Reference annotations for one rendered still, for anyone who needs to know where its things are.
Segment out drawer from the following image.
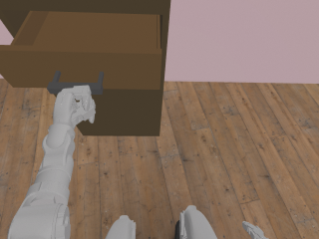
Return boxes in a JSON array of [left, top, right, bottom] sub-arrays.
[[0, 11, 162, 90]]

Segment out handle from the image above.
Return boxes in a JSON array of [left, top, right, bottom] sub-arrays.
[[47, 71, 104, 95]]

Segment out robot right hand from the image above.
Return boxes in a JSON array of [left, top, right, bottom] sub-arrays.
[[242, 221, 268, 239]]

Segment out left robot forearm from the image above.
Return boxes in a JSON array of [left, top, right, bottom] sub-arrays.
[[7, 123, 76, 239]]

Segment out left robot upper arm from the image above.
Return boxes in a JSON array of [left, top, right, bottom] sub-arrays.
[[10, 203, 71, 239]]

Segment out right robot shin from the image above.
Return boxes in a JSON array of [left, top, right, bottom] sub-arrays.
[[179, 205, 196, 239]]

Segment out robot left hand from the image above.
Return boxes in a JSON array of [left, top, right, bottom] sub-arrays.
[[53, 85, 96, 129]]

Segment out right robot thigh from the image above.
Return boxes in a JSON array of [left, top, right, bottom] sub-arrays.
[[179, 209, 217, 239]]

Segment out cabinet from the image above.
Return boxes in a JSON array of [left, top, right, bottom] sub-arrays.
[[0, 0, 171, 136]]

